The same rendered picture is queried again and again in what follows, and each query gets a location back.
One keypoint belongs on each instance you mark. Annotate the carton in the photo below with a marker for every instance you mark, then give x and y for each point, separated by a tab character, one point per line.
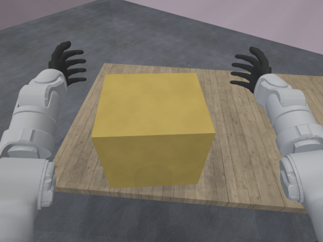
152	129

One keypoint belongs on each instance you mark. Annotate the robot right upper arm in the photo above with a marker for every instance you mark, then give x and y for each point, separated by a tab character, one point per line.
302	180

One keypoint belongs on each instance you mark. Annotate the robot left upper arm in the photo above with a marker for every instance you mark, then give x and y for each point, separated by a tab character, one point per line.
26	185

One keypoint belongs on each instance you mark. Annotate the table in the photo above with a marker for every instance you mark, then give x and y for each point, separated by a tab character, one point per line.
242	168

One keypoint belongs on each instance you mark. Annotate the left robot forearm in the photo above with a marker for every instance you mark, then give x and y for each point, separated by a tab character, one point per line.
30	134

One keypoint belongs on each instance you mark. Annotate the left robot hand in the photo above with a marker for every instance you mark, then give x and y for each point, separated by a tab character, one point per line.
58	62

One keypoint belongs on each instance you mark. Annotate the right robot hand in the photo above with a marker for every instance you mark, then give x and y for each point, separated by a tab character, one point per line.
260	67

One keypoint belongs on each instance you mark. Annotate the right robot forearm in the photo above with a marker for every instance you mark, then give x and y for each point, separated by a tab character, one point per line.
294	124

